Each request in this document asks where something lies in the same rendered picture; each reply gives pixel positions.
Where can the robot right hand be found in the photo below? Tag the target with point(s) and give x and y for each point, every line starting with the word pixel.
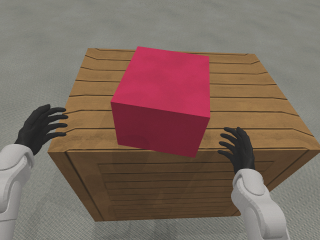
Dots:
pixel 242 157

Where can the right robot forearm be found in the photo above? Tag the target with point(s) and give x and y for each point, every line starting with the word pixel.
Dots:
pixel 263 218

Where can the left robot forearm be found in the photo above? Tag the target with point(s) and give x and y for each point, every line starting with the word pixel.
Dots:
pixel 16 161

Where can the carton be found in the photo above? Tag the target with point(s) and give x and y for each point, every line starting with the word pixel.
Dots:
pixel 162 102

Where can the pedestal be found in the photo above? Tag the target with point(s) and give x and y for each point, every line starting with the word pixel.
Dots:
pixel 122 183

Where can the robot left hand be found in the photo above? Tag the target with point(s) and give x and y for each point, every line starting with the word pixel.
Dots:
pixel 34 133

